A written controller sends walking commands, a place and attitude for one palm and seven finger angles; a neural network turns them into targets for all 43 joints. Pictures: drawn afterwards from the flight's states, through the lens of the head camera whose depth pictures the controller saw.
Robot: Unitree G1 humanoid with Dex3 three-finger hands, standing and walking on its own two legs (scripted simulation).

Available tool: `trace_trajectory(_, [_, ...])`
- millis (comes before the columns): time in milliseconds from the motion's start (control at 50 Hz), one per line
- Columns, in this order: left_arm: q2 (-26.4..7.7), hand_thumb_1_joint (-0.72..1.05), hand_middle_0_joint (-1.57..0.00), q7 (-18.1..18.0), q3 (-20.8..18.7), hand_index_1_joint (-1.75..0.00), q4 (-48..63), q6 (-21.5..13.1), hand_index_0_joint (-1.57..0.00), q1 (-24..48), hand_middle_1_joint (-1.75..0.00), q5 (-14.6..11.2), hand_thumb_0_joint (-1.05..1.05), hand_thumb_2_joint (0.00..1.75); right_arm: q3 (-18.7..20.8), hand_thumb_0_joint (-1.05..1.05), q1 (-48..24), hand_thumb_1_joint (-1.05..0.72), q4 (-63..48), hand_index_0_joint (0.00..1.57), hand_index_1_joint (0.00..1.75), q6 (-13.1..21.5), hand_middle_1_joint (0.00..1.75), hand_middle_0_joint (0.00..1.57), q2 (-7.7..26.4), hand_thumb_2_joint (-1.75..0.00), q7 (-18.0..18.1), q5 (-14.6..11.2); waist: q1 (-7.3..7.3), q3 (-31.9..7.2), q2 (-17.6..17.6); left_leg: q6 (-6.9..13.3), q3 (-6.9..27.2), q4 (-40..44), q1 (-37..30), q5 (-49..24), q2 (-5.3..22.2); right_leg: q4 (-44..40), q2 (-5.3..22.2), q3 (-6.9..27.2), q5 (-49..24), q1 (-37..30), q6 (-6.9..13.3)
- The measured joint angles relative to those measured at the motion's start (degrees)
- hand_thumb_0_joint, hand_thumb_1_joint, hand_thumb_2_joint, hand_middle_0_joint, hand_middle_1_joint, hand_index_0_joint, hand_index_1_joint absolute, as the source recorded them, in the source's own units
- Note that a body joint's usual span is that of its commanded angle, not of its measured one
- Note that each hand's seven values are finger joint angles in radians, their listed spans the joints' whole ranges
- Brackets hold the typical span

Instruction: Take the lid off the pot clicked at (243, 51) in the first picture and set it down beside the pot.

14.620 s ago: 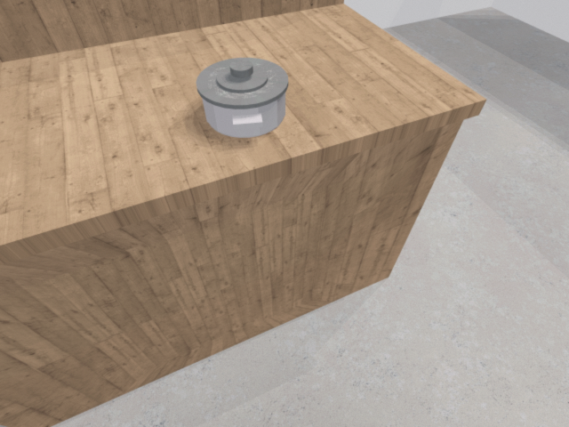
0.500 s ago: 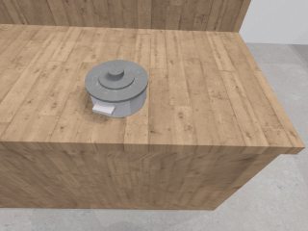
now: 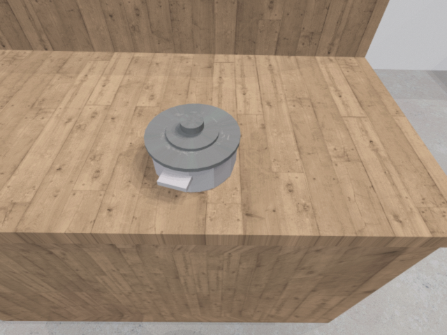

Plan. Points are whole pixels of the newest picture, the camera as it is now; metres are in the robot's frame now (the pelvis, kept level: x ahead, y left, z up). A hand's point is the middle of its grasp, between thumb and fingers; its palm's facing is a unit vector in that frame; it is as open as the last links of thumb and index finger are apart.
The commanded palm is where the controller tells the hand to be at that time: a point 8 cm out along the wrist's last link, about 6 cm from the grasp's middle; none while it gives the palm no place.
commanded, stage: come to a stop and stand still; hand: left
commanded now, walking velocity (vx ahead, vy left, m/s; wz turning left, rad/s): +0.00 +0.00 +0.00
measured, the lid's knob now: (191, 123) +0.43 +0.09 +0.16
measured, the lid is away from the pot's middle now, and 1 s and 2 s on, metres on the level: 0.00 0.00 0.00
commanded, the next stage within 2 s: look again from close up in 0.22 s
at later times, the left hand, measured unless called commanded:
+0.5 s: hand out of the picture +0.00 +0.17 -0.17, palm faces +0.02 -0.98 -0.19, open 7.4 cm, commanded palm none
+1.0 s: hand out of the picture -0.03 +0.15 -0.17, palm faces +0.02 -0.99 -0.16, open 7.4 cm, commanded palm none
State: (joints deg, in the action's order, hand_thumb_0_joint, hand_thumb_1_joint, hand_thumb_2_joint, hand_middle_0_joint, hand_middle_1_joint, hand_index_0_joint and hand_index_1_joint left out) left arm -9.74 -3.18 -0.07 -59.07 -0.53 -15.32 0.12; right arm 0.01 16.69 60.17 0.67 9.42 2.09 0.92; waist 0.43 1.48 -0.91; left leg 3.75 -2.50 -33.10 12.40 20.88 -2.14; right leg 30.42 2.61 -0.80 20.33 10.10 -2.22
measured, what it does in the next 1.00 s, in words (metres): stands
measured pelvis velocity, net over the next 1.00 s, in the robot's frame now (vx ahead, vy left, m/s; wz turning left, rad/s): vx -0.02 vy -0.01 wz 0.00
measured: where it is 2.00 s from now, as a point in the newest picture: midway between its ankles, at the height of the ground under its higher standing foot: outside the picture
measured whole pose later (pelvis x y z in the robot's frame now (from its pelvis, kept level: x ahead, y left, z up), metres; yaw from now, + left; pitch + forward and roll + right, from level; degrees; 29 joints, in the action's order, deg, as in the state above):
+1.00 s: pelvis -0.02 -0.01 +0.01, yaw +0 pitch -1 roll -1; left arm -8.7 -2.5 0.8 -62.0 -0.2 -17.4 0.2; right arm -0.3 15.9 64.1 0.6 7.2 2.1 0.2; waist -0.2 4.3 1.5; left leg 2.7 -2.1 -27.3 10.3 16.2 -1.4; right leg 24.8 1.8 -1.3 15.8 8.0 -1.7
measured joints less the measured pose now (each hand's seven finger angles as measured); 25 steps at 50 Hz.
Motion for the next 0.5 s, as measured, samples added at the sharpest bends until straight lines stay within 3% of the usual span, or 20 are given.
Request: trace_trajectory(500, [-0.2,0.9,-0.2,0.7,0.5,-0.3,-0.8,0.7,-0.2,-1.1,-0.29,0.0,0.01,0.89,-0.2,0.0,-3.3,-0.93,0.6,0.2,0.3,0.2,0.3,0.2,0.0,-0.9,0.1,-0.5,-0.7,2.4,2.0,-0.4,0.1,6.2,-3.4,-3.5,-0.3,-5.1,0.2,-0.1,-2.9,-2.9,-0.3])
